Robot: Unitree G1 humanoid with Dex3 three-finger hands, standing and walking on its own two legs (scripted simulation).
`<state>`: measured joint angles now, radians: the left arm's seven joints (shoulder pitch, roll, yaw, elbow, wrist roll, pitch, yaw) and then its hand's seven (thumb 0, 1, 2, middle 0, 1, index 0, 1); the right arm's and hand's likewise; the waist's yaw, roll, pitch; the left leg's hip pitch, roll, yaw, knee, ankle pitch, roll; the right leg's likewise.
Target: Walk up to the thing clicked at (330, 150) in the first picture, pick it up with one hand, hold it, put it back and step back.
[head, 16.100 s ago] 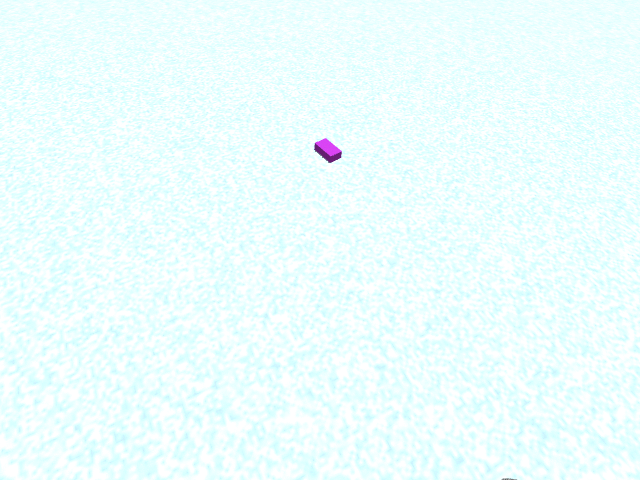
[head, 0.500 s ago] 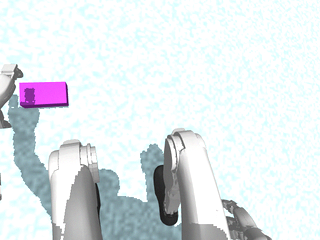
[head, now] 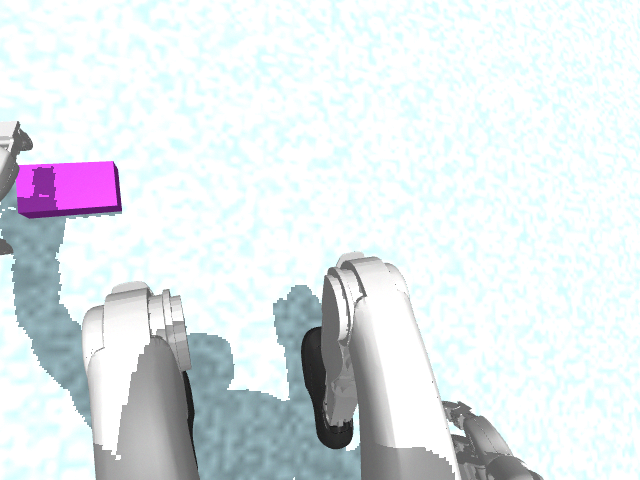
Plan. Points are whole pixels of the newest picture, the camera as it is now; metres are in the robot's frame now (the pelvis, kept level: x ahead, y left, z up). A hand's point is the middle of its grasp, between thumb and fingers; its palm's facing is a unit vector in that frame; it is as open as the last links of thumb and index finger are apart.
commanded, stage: rise first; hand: left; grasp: from above
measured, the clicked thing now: (71, 189) +0.48 +0.28 -0.30
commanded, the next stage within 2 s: approach in 1.42 s
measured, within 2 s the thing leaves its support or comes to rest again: neither
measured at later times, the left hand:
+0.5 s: hand (4, 195) +0.44 +0.32 -0.19, palm faces -0.46 -0.05 -0.89, open 14.1 cm
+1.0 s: hand (2, 191) +0.44 +0.32 -0.18, palm faces -0.46 -0.04 -0.89, open 14.2 cm
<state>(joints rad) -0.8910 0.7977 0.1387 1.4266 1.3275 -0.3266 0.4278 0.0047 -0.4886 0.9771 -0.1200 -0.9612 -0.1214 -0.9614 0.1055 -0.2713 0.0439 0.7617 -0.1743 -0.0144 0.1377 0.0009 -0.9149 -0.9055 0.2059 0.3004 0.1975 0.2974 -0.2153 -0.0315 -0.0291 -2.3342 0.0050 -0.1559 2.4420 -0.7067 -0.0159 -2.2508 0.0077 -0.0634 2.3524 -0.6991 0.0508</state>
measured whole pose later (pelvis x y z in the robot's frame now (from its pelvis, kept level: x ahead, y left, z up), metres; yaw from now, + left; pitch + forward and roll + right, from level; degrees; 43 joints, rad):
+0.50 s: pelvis +0.00 +0.00 -0.01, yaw -1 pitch +33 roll -9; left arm -0.93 0.82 0.12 1.48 1.34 -0.30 0.44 0.00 -0.54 1.02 -0.10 -0.98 -0.10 -0.99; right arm 0.12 -0.27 0.08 0.76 -0.18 -0.04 0.14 0.00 -0.92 -0.91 0.21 0.30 0.20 0.30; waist -0.25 -0.04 -0.01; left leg -2.35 0.00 -0.17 2.46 -0.70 -0.01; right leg -2.26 0.01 -0.07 2.36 -0.69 0.06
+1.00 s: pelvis +0.00 +0.00 +0.00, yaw -1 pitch +33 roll -9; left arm -0.93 0.81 0.11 1.44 1.33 -0.29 0.41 0.00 -0.55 1.03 -0.10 -0.98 -0.09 -1.00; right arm 0.13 -0.27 0.08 0.74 -0.16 -0.03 0.15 0.00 -0.92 -0.91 0.21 0.30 0.20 0.30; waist -0.25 -0.03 -0.02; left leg -2.34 0.00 -0.17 2.45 -0.70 -0.01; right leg -2.25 0.01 -0.07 2.35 -0.69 0.06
